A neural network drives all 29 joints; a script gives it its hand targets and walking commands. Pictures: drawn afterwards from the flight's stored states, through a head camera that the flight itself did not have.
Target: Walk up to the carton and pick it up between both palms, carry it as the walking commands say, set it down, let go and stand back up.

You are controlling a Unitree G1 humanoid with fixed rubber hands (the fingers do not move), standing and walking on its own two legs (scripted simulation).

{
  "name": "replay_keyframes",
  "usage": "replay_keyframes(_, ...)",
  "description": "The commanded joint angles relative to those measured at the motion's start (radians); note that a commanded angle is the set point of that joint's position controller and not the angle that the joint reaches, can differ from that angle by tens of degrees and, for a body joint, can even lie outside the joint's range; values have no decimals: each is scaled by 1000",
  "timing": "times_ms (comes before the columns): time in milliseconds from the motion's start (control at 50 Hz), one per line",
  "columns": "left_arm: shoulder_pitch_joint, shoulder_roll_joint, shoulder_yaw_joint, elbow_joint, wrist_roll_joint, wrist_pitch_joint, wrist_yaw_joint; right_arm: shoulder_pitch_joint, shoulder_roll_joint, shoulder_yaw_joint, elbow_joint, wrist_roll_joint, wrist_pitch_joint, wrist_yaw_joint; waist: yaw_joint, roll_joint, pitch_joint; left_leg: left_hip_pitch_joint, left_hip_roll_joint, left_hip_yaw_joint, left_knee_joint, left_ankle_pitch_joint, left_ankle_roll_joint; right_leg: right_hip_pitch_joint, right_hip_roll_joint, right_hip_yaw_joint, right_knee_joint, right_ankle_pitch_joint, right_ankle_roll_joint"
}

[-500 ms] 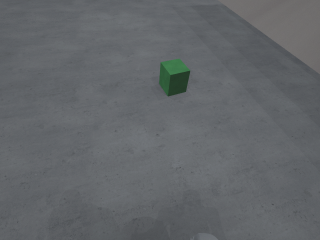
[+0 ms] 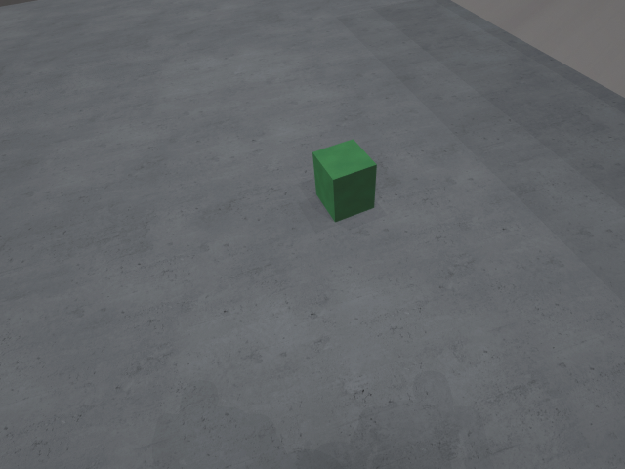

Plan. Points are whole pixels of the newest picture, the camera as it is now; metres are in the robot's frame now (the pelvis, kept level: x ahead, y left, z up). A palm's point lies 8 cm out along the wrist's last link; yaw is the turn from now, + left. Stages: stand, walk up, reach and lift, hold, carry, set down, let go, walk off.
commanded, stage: walk up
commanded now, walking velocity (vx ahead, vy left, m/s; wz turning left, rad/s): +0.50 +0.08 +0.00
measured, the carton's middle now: (344, 180) +1.38 -0.08 -0.65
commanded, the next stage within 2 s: none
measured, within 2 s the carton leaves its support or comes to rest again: neither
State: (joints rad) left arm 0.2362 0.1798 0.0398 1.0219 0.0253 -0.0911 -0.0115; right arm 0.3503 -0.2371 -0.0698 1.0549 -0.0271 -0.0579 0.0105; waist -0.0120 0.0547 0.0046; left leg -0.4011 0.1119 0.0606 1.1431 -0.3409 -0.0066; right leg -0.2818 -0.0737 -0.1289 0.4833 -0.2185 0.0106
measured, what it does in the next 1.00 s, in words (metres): walks ahead: left foot, then right foot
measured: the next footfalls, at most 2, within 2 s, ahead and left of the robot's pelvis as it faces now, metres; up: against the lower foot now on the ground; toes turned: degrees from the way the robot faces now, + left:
left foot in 0.36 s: +0.34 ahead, +0.16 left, +0.00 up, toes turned +9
right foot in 0.94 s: +0.62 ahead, -0.15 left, +0.00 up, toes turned -8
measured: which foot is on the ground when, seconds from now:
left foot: up 0.00-0.34, down 0.36-0.94, up 0.96-1.00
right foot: down 0.00-0.38, up 0.40-0.92, down 0.94-1.00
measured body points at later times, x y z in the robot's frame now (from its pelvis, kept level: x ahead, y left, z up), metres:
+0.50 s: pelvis +0.24 +0.06 +0.00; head +0.28 +0.10 +0.45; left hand +0.21 +0.30 -0.17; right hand +0.31 -0.19 -0.13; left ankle +0.30 +0.15 -0.74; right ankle +0.14 -0.10 -0.64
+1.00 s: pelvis +0.50 -0.03 -0.02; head +0.54 -0.04 +0.43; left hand +0.66 +0.19 -0.15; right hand +0.41 -0.27 -0.17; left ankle +0.32 +0.14 -0.69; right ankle +0.58 -0.14 -0.74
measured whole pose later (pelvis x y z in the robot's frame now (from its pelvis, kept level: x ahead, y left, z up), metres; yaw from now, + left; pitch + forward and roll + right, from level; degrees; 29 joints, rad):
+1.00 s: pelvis +0.50 -0.03 -0.02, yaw +0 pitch +3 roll -1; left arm 0.04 0.19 0.04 0.96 0.03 -0.08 -0.03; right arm 0.44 -0.19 -0.05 1.11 -0.03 -0.06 -0.01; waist -0.07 0.02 0.04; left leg -0.14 0.16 0.05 0.84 -0.52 -0.03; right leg -0.47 -0.05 -0.15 0.61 -0.20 -0.03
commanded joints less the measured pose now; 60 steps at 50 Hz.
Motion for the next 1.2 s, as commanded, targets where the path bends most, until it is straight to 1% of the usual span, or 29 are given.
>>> replay_keyframes(0, 136, 92, 24, 25, -13, -14, 8, -20, 32, 2, -68, 0, 24, 28, 21, -266, 23, -199, 63, -44, 21, 138, 12, 188, -219, 202, -273, 193, -68)
replay_keyframes(100, 183, 88, 15, 27, -6, -15, 13, -182, 22, 8, -138, 5, 45, 39, 27, -236, 141, -177, 39, -2, -253, 256, -42, 113, -200, 117, -370, 128, -98)
replay_keyframes(120, 198, 103, 14, 27, -7, -12, 20, -210, 12, 9, -135, 8, 49, 41, 40, -172, 161, -196, 29, 15, -316, 278, -46, 96, -206, 140, -368, 139, -92)
replay_keyframes(200, 260, 115, 31, 59, -18, 0, 19, -361, 20, 20, -194, 19, 36, 47, 60, -266, 175, -130, 2, 48, -532, 306, -48, 158, -160, 55, -388, 77, -82)
replay_keyframes(260, 297, 115, 31, 85, -13, 3, 21, -339, 11, 16, -177, 6, 27, 40, 60, -240, 145, -63, -16, 75, -565, 249, -23, 197, -200, 71, -331, 170, -104)
replay_keyframes(300, 293, 108, 16, 83, -20, 5, 23, -211, -38, 3, -121, -2, 1, 22, 9, -62, -7, 178, -40, 101, -616, 130, 19, 183, -143, 13, -56, 295, -89)
replay_keyframes(320, 267, 104, 13, 82, -23, 9, 21, -39, -73, -14, -67, -8, -14, 5, -63, 19, -109, 390, -9, 37, -652, 141, 67, 76, -94, -9, 156, 261, -71)
replay_keyframes(340, 256, 73, 9, 68, -14, 8, 17, 135, -180, -46, -33, -18, -17, -5, -117, 241, -168, 619, 236, -262, -693, 191, 133, -196, -1, -33, 435, -55, -17)
replay_keyframes(360, 285, 55, 19, 29, -27, 19, 19, 264, -255, -57, -23, -19, -10, -19, -140, 257, -261, 716, 452, -642, -879, 123, 203, -361, 77, 49, 671, -358, -9)
replay_keyframes(380, 263, 122, 50, 54, -17, 34, 11, 227, -271, -64, -11, -3, 6, -27, -113, 67, -239, 578, 444, -632, -906, 35, 172, -298, -15, 149, 758, -284, -4)
replay_keyframes(400, 239, 113, 44, 66, -11, 39, 7, 96, -223, -45, -24, 9, -2, -23, -55, 15, -103, 398, 373, -503, -910, 41, 106, -290, -43, 180, 759, -170, -11)
replay_keyframes(480, 190, 42, 30, 34, -2, 65, -14, -73, -68, -8, -44, 17, -17, -17, 31, 122, 55, 228, 199, -195, -965, 100, 49, -276, -75, 144, 650, 40, -13)
replay_keyframes(560, 79, 36, 24, -19, 11, 87, -28, 50, -51, 3, -21, 21, -42, -16, 18, 87, -4, 338, 179, -84, -929, 463, 61, -325, -55, 95, 596, 100, 29)
replay_keyframes(620, -45, 31, 26, -60, 10, 102, -47, 99, -81, -4, 1, 15, -41, -23, -11, 143, 130, 284, 202, -82, -994, 275, 75, -382, -59, 87, 503, 191, 25)
replay_keyframes(640, -84, 39, 25, -68, 6, 103, -50, 132, -71, -3, 2, 10, -35, -21, -30, 89, 145, 270, 193, -79, -1035, 177, 75, -366, -70, 76, 445, 210, 39)
replay_keyframes(660, -111, 43, 18, -73, 0, 98, -54, 96, -73, 2, -1, 20, -37, -25, -13, 116, 176, 267, 193, -49, -1021, 252, 74, -383, -66, 76, 358, 248, 41)
replay_keyframes(680, -168, 47, 25, -95, -2, 96, -53, 147, -62, 6, 3, 11, -38, -25, -40, 18, 172, 286, 193, -73, -1021, 254, 87, -368, -57, 59, 325, 236, 42)
replay_keyframes(780, -244, 55, 9, -112, -12, 72, -65, 169, -126, -20, 15, -6, -31, -35, -70, 158, 108, 402, 230, -23, -978, 319, 104, -312, -44, 45, 127, 198, 21)
replay_keyframes(820, -319, 78, 20, -137, -5, 70, -54, 215, -122, -17, 36, -13, -26, -43, -87, 79, 104, 484, 245, -42, -931, 440, 117, -352, -32, 38, 128, 132, 23)
replay_keyframes(880, -155, 76, 13, -78, -9, 48, -39, 159, -82, -8, 42, -7, -20, -27, -9, 173, 34, 365, 138, 92, -767, 489, 66, -46, 13, -16, -18, 53, 3)
replay_keyframes(900, 45, 148, 39, -25, -1, 28, -22, 153, -68, -1, 50, -8, -18, -21, 96, 69, -99, 251, 77, 106, -530, 460, 40, 239, 15, -29, 19, 61, -20)
replay_keyframes(920, 210, 250, 66, 21, 11, 18, -7, 194, -25, 15, 47, -12, -17, -17, 135, -184, -217, -25, 25, 86, -231, 80, 22, 550, -154, 166, -39, 37, -65)
replay_keyframes(940, 348, 364, 84, 47, 27, 5, 3, 192, 64, 25, -4, 9, -26, -14, 151, -423, -281, -204, -55, 15, 43, -265, 16, 624, -408, 557, -137, 148, -94)
replay_keyframes(960, 296, 318, 78, 39, -2, 11, 6, 130, 25, 18, -30, 4, -21, -15, 133, -341, -264, -214, 0, -92, 146, -180, 23, 552, -395, 626, -193, 100, -129)
replay_keyframes(1020, 108, 160, 31, -7, -15, -7, 14, 80, -5, -6, 5, -2, 4, -4, 36, -50, -48, -185, 34, -99, 96, 36, 22, 248, -300, 387, -213, 347, -77)
replay_keyframes(1040, 97, 142, 29, -7, -9, -7, 12, 75, 12, -4, -9, -4, 8, 0, 28, -88, -56, -181, 23, -90, 147, 61, 20, 251, -279, 348, -196, 406, -87)
replay_keyframes(1060, 77, 126, 23, -7, -14, -12, 7, 88, 8, -11, -14, -7, 23, 10, 4, -100, -45, -141, 38, -75, 66, 107, 23, 187, -241, 271, -213, 339, -30)
replay_keyframes(1100, 101, 118, 15, 20, -15, -11, 10, 15, 18, -5, -43, -5, 39, 18, 11, -215, 9, -198, 27, -39, 40, 178, 7, 195, -206, 181, -240, 357, -54)
replay_keyframes(1180, 183, 91, 12, 22, -2, -14, 13, -152, 15, 6, -107, -10, 64, 44, 41, -253, 112, -223, 20, -7, -135, 266, -15, 156, -198, 166, -303, 245, -71)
